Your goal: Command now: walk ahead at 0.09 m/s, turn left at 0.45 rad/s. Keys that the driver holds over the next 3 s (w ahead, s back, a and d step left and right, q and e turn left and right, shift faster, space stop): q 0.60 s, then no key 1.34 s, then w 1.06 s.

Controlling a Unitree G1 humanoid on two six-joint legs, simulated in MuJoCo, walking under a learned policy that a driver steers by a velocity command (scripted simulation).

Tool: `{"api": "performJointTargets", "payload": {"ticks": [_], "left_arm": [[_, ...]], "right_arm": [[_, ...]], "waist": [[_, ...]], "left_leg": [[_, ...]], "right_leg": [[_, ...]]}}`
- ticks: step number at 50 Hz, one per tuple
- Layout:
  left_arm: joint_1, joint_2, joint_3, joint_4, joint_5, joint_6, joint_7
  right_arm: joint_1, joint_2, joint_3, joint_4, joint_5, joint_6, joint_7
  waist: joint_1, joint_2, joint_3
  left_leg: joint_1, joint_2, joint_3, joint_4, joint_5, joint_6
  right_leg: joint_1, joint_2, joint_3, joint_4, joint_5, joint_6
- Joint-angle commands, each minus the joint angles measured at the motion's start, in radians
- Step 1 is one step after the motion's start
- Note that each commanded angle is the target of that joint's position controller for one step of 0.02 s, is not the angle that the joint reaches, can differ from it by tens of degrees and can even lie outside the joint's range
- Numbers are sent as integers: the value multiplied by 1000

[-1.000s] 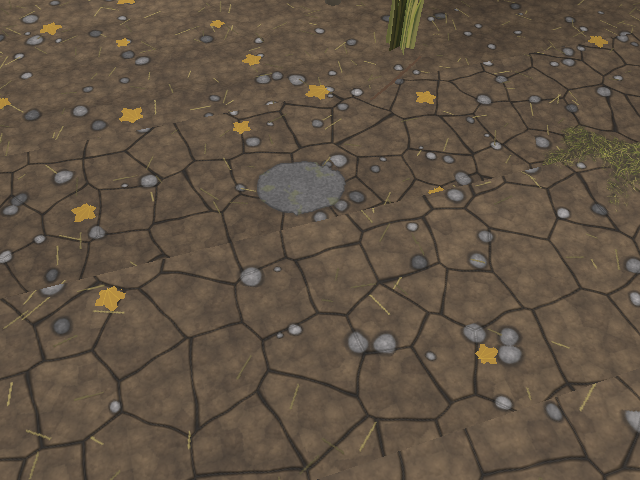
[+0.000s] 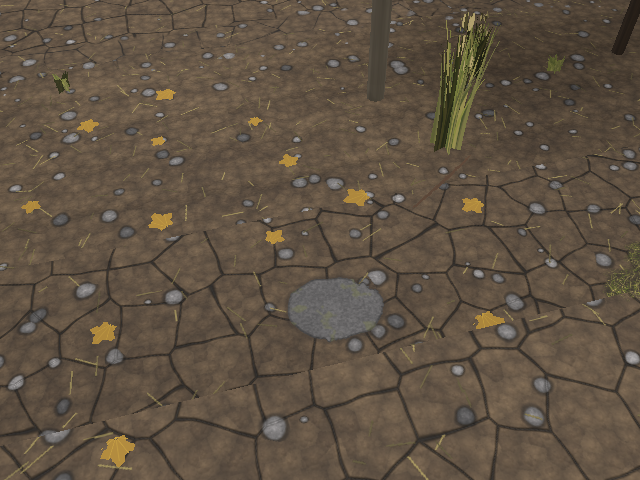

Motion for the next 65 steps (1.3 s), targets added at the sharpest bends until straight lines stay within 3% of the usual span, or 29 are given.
{"api": "performJointTargets", "payload": {"ticks": [1,2,3,5,6,7,8,9,10,12,15,22,30,35,39,40,41,42,43,44,45,48,50,53,56,57,58,60,65], "left_arm": [[-11,159,41,-67,1,0,-6],[-13,165,43,-69,0,3,-12],[2,175,48,-51,-14,14,-12],[-24,190,62,-48,-30,41,-16],[2,173,64,-48,-32,57,-14],[-9,90,44,-94,-20,78,-1],[-53,88,25,-116,-6,86,18],[-62,142,39,-104,-26,93,19],[-99,169,51,-110,-38,94,21],[-90,168,54,-101,-21,100,14],[-72,141,51,-103,-16,111,5],[-85,141,47,-141,-15,122,2],[-104,150,39,-193,-19,109,-3],[-55,137,29,-203,-27,100,-10],[45,110,21,-179,-28,86,0],[52,117,20,-174,-16,79,7],[14,173,23,-193,-2,72,13],[-59,198,14,-236,-9,61,7],[-57,187,13,-222,-7,50,-5],[-111,121,-4,-221,-15,39,-13],[-135,103,-11,-222,-11,36,-12],[-84,102,-19,-194,-13,40,1],[-34,110,-24,-169,-26,47,2],[15,133,-22,-132,-20,59,-2],[4,141,-20,-106,-27,55,-4],[-2,133,-23,-103,-30,48,-6],[17,130,-21,-99,-35,42,-10],[-33,119,-29,-80,-28,45,-7],[-26,123,-33,-26,-25,47,-9]], "right_arm": [[22,-37,-3,-78,11,-7,-5],[18,-37,-2,-89,15,-7,-5],[-4,-40,1,-117,18,-11,-2],[110,-34,1,-87,15,-22,-2],[150,-98,-15,-80,1,-36,-4],[162,-230,-37,-94,8,-53,-2],[156,-287,-58,-117,24,-71,-3],[84,-216,-41,-133,19,-71,-3],[33,-170,-23,-141,24,-65,-6],[15,-143,-14,-159,26,-63,-18],[55,-145,-14,-165,26,-66,-21],[92,-168,-19,-186,19,-55,-13],[68,-192,-29,-223,17,-41,8],[18,-176,-20,-232,10,-33,20],[-32,-161,-10,-227,23,-25,13],[-36,-144,-4,-229,26,-26,8],[39,-90,8,-215,30,-32,4],[49,-134,-6,-201,24,-37,-7],[40,-136,-4,-188,4,-33,-8],[34,-130,-1,-166,11,-34,-1],[24,-117,1,-150,16,-33,5],[27,-96,12,-116,11,-29,15],[-2,-95,13,-98,25,-26,5],[-8,-65,24,-66,34,-21,-12],[58,-64,26,-1,24,-34,-26],[60,-89,23,11,11,-42,-29],[31,-127,14,22,11,-45,-29],[11,-68,28,45,24,-56,-17],[16,-65,39,107,19,-67,-25]], "waist": [[2,-140,-52],[5,-154,-58],[10,-174,-23],[-48,-107,-46],[-56,56,-29],[-7,222,11],[-52,226,-54],[-29,158,-23],[-5,122,23],[3,94,-9],[-4,41,-69],[-28,76,-66],[-40,88,-60],[-30,101,-77],[23,78,-71],[24,24,-52],[-19,-158,-71],[-29,-141,-20],[-36,-151,-20],[-60,-98,0],[-59,-92,6],[-34,-124,-9],[-1,-121,-1],[20,-158,-7],[-13,-113,-36],[-8,-82,-44],[30,-19,-27],[0,24,-7],[5,21,-3]], "left_leg": [[76,-22,57,-90,-36,6],[98,-31,69,-131,-41,11],[75,-7,22,-278,-130,17],[218,-32,52,-540,66,35],[334,68,-163,-667,342,74],[388,320,-460,-566,1126,181],[318,362,-479,-620,1048,307],[279,312,-437,-665,831,325],[269,240,-377,-667,765,286],[321,183,-313,-644,859,248],[384,164,-310,-628,899,232],[368,155,-422,-651,667,242],[310,132,-554,-672,467,247],[228,111,-564,-678,453,217],[165,73,-581,-665,343,152],[107,30,-548,-619,222,104],[39,-76,-415,-438,-38,39],[-29,-204,-277,-313,-184,15],[76,-140,-257,-199,-194,1],[123,-115,-245,-147,-114,-8],[135,-121,-230,-125,-71,-13],[93,-117,-197,-163,-68,-33],[68,-84,-177,-330,-84,-45],[144,-61,-114,-526,-60,-40],[324,-17,-141,-749,211,-21],[373,24,-181,-733,264,-15],[342,36,-186,-665,311,-6],[262,41,-196,-711,274,4],[268,51,-200,-752,284,9]], "right_leg": [[-1,-271,122,-40,510,-163],[-4,-272,113,-14,515,-152],[30,-295,144,-19,559,-133],[16,-262,92,133,507,-69],[-139,-179,39,341,207,-1],[-375,-8,66,521,-366,59],[-362,-15,186,618,-389,72],[-361,-21,211,679,-325,79],[-393,-19,194,664,-284,88],[-393,-22,197,674,-187,103],[-394,-6,203,689,-141,110],[-401,11,218,594,-160,110],[-320,48,240,461,-202,84],[-145,72,224,321,-223,54],[51,77,225,-4,-105,16],[120,37,279,-138,-16,1],[176,-162,510,-240,1,-45],[74,-300,643,-250,227,-139],[-68,-345,656,-253,280,-221],[-109,-281,567,-259,283,-205],[-116,-212,481,-250,268,-166],[15,-137,398,-204,344,-120],[121,-134,419,-185,287,-112],[152,-131,443,-164,297,-104],[109,-115,439,-139,338,-60],[78,-99,429,-132,323,-42],[74,-59,396,-150,281,-32],[114,-37,350,-144,191,-28],[114,-39,339,-144,170,-17]]}}
Next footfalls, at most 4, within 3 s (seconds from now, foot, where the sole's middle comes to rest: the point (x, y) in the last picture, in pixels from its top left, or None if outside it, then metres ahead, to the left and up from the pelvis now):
0.12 left None -0.01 0.10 -0.78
0.82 right None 0.00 -0.08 -0.78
1.14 left None -0.13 0.10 -0.78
2.72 right None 0.42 -0.01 -0.95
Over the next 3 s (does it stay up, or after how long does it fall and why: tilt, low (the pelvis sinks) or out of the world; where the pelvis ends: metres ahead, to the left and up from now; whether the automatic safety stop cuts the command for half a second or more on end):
stays up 0.38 0.06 -0.18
